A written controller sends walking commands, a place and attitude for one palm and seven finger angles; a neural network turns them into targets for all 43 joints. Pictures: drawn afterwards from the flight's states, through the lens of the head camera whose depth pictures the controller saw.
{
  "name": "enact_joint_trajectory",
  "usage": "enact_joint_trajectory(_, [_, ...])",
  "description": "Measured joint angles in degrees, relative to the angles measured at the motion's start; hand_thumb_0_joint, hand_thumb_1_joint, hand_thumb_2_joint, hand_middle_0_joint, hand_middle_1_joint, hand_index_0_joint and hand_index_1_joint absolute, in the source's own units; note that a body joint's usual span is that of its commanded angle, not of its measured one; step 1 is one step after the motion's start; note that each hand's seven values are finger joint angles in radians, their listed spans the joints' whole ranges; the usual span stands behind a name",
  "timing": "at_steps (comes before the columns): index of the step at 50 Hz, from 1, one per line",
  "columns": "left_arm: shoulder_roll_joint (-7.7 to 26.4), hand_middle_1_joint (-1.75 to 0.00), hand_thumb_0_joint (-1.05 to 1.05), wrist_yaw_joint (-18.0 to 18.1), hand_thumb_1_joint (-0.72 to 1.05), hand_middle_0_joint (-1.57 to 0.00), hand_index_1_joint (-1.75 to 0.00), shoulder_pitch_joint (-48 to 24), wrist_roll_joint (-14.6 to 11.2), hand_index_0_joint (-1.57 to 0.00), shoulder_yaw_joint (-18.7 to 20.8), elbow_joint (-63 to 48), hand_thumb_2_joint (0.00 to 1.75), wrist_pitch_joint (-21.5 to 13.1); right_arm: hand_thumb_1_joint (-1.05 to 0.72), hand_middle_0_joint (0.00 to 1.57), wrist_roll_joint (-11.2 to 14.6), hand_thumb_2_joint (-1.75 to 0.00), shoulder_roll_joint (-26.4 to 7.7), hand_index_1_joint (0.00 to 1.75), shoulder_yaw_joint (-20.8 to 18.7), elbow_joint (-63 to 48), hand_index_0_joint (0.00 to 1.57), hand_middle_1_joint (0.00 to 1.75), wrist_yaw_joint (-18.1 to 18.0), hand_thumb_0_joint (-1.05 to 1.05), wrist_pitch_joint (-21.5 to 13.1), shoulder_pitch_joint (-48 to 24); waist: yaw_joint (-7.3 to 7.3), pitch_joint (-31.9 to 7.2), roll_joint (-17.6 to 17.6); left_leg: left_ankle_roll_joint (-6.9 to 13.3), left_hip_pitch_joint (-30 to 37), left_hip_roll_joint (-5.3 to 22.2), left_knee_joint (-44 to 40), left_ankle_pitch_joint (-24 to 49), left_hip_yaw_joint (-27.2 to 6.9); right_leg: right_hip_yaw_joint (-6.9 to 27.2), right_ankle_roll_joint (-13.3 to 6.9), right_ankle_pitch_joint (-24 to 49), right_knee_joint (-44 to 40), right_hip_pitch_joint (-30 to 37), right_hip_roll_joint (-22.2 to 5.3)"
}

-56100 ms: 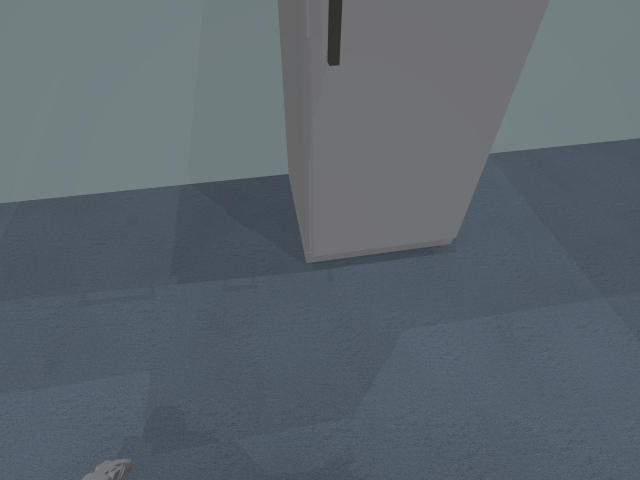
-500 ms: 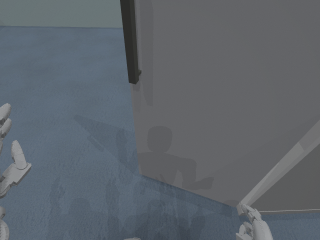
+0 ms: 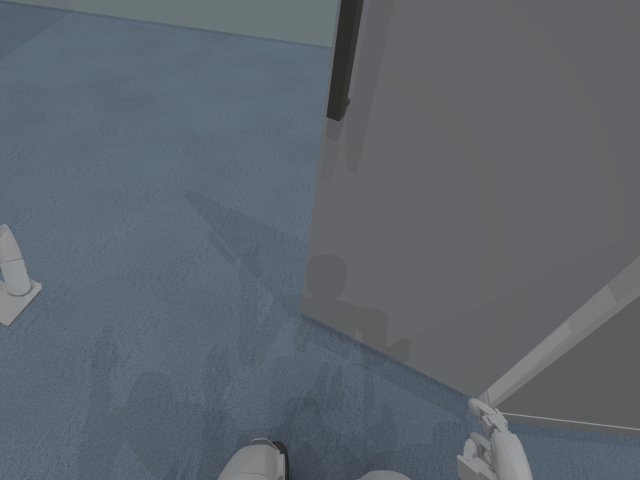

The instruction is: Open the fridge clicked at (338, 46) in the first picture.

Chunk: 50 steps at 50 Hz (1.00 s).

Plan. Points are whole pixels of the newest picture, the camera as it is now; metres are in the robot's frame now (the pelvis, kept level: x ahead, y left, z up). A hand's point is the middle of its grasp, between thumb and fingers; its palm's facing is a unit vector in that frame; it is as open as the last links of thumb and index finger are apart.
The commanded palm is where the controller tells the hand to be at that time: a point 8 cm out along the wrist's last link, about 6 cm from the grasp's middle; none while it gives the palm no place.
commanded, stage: stop stepping back and stand still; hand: left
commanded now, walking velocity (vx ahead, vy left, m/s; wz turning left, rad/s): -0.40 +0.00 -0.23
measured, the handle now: (356, 4) +0.68 +0.02 +0.29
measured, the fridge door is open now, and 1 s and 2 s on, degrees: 68 68 68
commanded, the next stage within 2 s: let the arm hang, fingers relaxed in 1.16 s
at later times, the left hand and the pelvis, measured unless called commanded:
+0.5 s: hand out of the picture +0.09 +0.30 +0.19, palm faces +0.28 -0.90 -0.34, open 7.4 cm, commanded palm +0.03 +0.35 +0.21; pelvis -0.15 +0.07 +0.04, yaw -8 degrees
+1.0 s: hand out of the picture +0.04 +0.34 +0.19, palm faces +0.32 -0.89 -0.33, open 7.4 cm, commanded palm -0.02 +0.40 +0.21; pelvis -0.21 +0.12 +0.01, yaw -9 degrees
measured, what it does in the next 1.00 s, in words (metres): walks backwards: right foot, then left foot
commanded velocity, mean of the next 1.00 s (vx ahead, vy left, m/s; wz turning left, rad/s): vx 0.21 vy -0.07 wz -0.01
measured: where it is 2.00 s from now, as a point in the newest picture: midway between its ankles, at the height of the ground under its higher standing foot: outside the picture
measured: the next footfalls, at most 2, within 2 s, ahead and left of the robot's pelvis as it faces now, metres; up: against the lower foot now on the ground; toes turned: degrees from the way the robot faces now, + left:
right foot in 0.12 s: -0.13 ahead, -0.11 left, +0.00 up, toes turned -1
left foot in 0.30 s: -0.03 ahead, +0.13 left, +0.00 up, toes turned +0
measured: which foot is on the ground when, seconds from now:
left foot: down 0.00-0.10, up 0.12-0.28, down 0.30-0.66, up 0.68-0.92, down 0.94-1.00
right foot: up 0.00-0.10, down 0.12-0.32, up 0.34-0.66, down 0.68-1.00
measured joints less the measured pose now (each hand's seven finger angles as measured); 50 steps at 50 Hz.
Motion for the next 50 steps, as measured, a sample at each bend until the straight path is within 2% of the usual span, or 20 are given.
enact_joint_trajectory(3, [-0.16,-0.3,0.01,-0.14,0.89,-0.22,-0.3,1.98,-1.57,-0.21,0.75,-1.51,0.9,0.13,-0.9,0.2,0.2,-0.9,1.02,0.3,0.41,-0.12,0.2,0.3,0.82,0.01,-0.31,-0.29,0.47,-3.15,-0.2,-1.15,-1.12,0.85,-5.06,1.67,2.94,-3.35,-1.08,-3.46,-7.43,8.66,-0.07])
enact_joint_trajectory(5, [-0.2,-0.3,0.01,-0.14,0.89,-0.22,-0.3,2.47,-2.4,-0.21,0.98,-2.2,0.9,0.43,-0.9,0.2,0.26,-0.9,1.19,0.3,0.81,-0.67,0.2,0.3,1.03,0.01,-0.32,-1.03,1.29,-5.08,-1.04,-3.86,-3.31,0.47,-6.67,-1.34,5.53,-4.18,-3.32,-6.81,-20.43,15.31,-0.69])
enact_joint_trajectory(6, [0.45,-0.3,0.01,0.13,0.89,-0.22,-0.3,2.96,-2.58,-0.21,1.86,-2.96,0.9,0.37,-0.9,0.2,0.38,-0.9,1.4,0.3,1.13,-1.18,0.2,0.3,1.15,0.01,-0.37,-1.81,2.6,-5.86,-3.33,-6.64,-5.65,-0.55,-4.43,-6.82,7.49,-1.57,-5.71,-7.11,-29.15,17.86,-2.52])
enact_joint_trajectory(7, [-0.45,-0.3,0.01,0.27,0.89,-0.21,-0.3,2.9,-2.22,-0.21,1.77,-3.1,0.9,-0.16,-0.9,0.2,0.53,-0.9,0.84,0.3,1.25,-0.89,0.21,0.3,1.24,0.01,-0.51,-3.03,4.44,-5.42,-3.61,-8.15,-7.54,-0.81,1.89,-12.66,5.96,0.44,-6.04,-3.33,-30.71,16.78,-3.36])
enact_joint_trajectory(10, [-3.12,-0.3,0.01,0.02,0.89,-0.21,-0.3,3.81,-1.34,-0.21,-1.07,-1.82,0.9,-0.15,-0.9,0.2,0.9,-0.9,-0.36,0.3,1.79,1.24,0.21,0.3,1.29,0.01,0.7,-2.1,5.37,-5.73,-2.65,-8.83,-6.22,-3.15,21.54,-20.79,0.08,1.63,-1.43,0.52,-30.95,17.19,-4.55])
enact_joint_trajectory(12, [-2.91,-0.3,0.01,-0.6,0.89,-0.22,-0.3,3.58,-1.11,-0.21,-1.79,-0.16,0.9,1.33,-0.9,0.2,1.53,-0.9,0.01,0.3,2.5,1.1,0.21,0.3,0.86,0.01,1.29,0.68,5.93,-7.56,-5.01,-7.9,-0.56,-4.8,22.16,-21.81,-0.3,3.02,0.2,2.89,-33.8,17.9,-6.62])
enact_joint_trajectory(14, [-3.04,-0.3,0.01,-0.58,0.89,-0.22,-0.3,2.4,-0.68,-0.21,-1.47,2.68,0.9,2.17,-0.9,0.2,1.48,-0.9,-0.35,0.3,3.27,0.53,0.21,0.3,0.3,0.01,1.31,2.19,5.06,-8.65,-6.3,-6.42,7.48,-5.34,12.93,-19.22,-0.12,3.72,0.76,5.2,-34.75,17.42,-7.86])
enact_joint_trajectory(16, [-3.92,-0.3,0.01,-0.28,0.89,-0.21,-0.3,0.49,-0.54,-0.21,-1.59,5.72,0.9,3.15,-0.9,0.2,1.47,-0.9,-2.29,0.3,3.06,-1.01,0.21,0.3,0.01,0.01,0.78,2.61,2.96,-8.89,-4.04,-4.04,14.68,-4.61,1.11,-16.58,-0.69,2.87,1.1,6.62,-31.79,14.97,-7.13])
enact_joint_trajectory(18, [-3.84,-0.3,0.01,-0.1,0.89,-0.21,-0.3,-2.07,-0.31,-0.21,-1.77,8.63,0.9,4.29,-0.9,0.2,1.59,-0.9,-2.35,0.3,2.12,-1.23,0.21,0.3,0.09,0.01,0.77,1.01,1.62,-6.49,-4.77,-1.27,14.69,-5.77,-0.06,-17.51,0.48,3.7,0.68,4.28,-26.5,11.34,-7.87])
enact_joint_trajectory(20, [-3.56,-0.3,0.01,-0.04,0.89,-0.21,-0.3,-1.71,-0.48,-0.21,-1.65,9.16,0.9,5.08,-0.9,0.2,1.17,-0.9,-1.67,0.3,2.24,-1.56,0.21,0.3,0.37,0.01,0.8,-0.19,0.79,-4.14,-5.67,-0.88,15.61,-5.39,-1.98,-13.99,2.5,3.4,0.32,2.43,-21.07,7.61,-7.03])
enact_joint_trajectory(24, [-2.75,-0.3,0.02,-0.77,0.9,-0.21,-0.3,4.22,-0.35,-0.2,-3.23,2.5,0.9,4.77,-0.9,0.2,0.32,-0.9,-0.45,0.3,2.8,-2.12,0.2,0.3,1.38,0.01,0.41,1.52,-1.4,-2.68,-6.07,-2.26,17.87,-3.48,-8.28,-9.48,3.58,-1.24,-0.9,5.81,-14.76,3.05,-4.51])
enact_joint_trajectory(27, [-1.93,-0.3,0.02,-1.21,0.89,-0.21,-0.3,9.1,0.03,-0.21,-4.69,-2.2,0.9,3.83,-0.9,0.2,-0.13,-0.9,-0.33,0.3,2.63,-1.71,0.2,0.3,1.32,0.01,1.34,4.12,-1.59,-3.53,-4.94,-3.63,19.07,-2.41,-12.65,-10.53,3.97,-5.61,-1.7,7.22,-18.15,4.51,-3.27])
enact_joint_trajectory(31, [1.1,-0.3,0.01,-0.54,0.89,-0.22,-0.3,10.95,-0.04,-0.21,-2.96,-1.68,0.9,3.74,-0.9,0.2,-0.5,-0.9,-0.72,0.3,1.66,-1.32,0.2,0.3,-0.12,0.01,3.03,6.52,-1.92,-4.84,-1.62,-4.89,17.53,-1.7,-14.14,-14.62,3.49,-10.84,-3.45,2.1,-31.33,12.51,-1.41])
enact_joint_trajectory(33, [3.62,-0.3,0.01,-0.06,0.89,-0.22,-0.3,10.44,-0.26,-0.21,-0.31,-0.7,0.9,4.66,-0.9,0.2,-0.3,-0.9,-0.89,0.3,1.24,-2.03,0.2,0.3,-0.33,0.01,3.39,7.05,-1.72,-5.38,-2.14,-5.8,12.71,-2.63,-7.41,-20.6,4.6,-10.17,-6.1,1.22,-39.38,17.3,-2.16])
enact_joint_trajectory(34, [4.79,-0.3,0.01,0.06,0.89,-0.22,-0.3,9.86,-0.25,-0.21,1.33,-0.52,0.9,4.79,-0.9,0.2,0.01,-0.9,-1.09,0.3,1.11,-2.41,0.2,0.3,-0.17,0.01,3.3,6.92,-0.92,-5.64,-3.49,-5.91,8.33,-3.56,0.09,-23.23,5.0,-7.26,-7.87,3.09,-42.65,17.88,-3.55])
enact_joint_trajectory(36, [2.39,-0.3,0.01,-0.15,0.89,-0.22,-0.3,7.22,-0.48,-0.21,1.84,1.03,0.9,4.45,-0.9,0.2,0.12,-0.9,-2.71,0.3,0.63,-0.27,0.2,0.3,0.21,0.01,3.17,4.94,0.64,-3.6,-1.15,-6.26,2.26,-2.24,16.69,-23.9,0.88,-6.94,-6.89,13.07,-40.08,15.71,-3.1])
enact_joint_trajectory(39, [-1.67,-0.3,0.01,-0.01,0.89,-0.22,-0.3,5.51,-0.88,-0.21,0.34,4.31,0.9,3.83,-0.9,0.2,0.36,-0.9,-2.66,0.3,0.15,2.33,0.2,0.3,0.84,0.01,3.52,5.74,1.03,-4.52,-1.11,-6.47,0.54,-0.98,24.03,-22.57,-1.47,-6.34,-4.58,12.02,-38.4,16.02,-3.54])
enact_joint_trajectory(45, [-7.29,-0.3,0.01,0.13,0.89,-0.21,-0.3,2.75,-0.26,-0.21,-4.84,5.86,0.9,4.81,-0.9,0.2,0.19,-0.9,-2.73,0.3,0.62,2.24,0.2,0.3,-0.6,0.01,2.64,8.34,0.18,-6.16,-4.9,-5.14,10.06,1.86,9.54,-22.08,-0.03,-6.34,-3.44,9.38,-35.0,15.44,-6.94])
enact_joint_trajectory(47, [-7.06,-0.3,0.01,0.08,0.89,-0.21,-0.3,2.49,-0.09,-0.21,-5.73,3.9,0.9,4.47,-0.9,0.2,-0.06,-0.9,-3.82,0.3,0.43,1.18,0.2,0.3,-1.25,0.01,1.62,7.98,-0.75,-5.76,-4.39,-4.72,14.06,1.86,2.85,-21.94,-0.38,-6.75,-2.82,7.32,-31.02,13.35,-7.4])
enact_joint_trajectory(50, [-3.53,-0.3,0.01,0.28,0.89,-0.21,-0.3,3.03,-0.09,-0.21,-2.9,1.42,0.9,3.07,-0.9,0.2,-0.18,-0.9,-2.66,0.3,0.56,0.25,0.2,0.3,-1.61,0.01,1.04,4.59,-1.45,-2.56,-5.86,-6.15,13.28,1.15,3.82,-14.2,0.92,-3.83,-2.42,1.13,-20.85,8.68,-7.05])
